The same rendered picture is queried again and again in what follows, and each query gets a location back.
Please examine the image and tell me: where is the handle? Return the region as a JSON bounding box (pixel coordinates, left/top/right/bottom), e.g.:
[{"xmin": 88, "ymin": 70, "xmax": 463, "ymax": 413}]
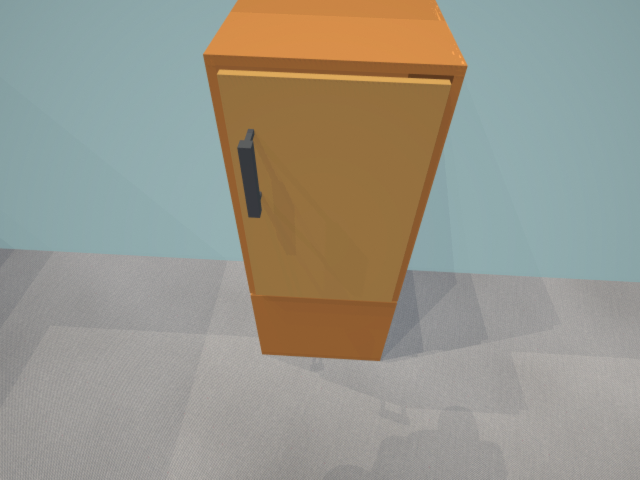
[{"xmin": 237, "ymin": 129, "xmax": 262, "ymax": 218}]

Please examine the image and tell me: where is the cupboard door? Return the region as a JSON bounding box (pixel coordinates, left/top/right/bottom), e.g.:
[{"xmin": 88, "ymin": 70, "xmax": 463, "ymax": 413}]
[{"xmin": 217, "ymin": 69, "xmax": 451, "ymax": 302}]

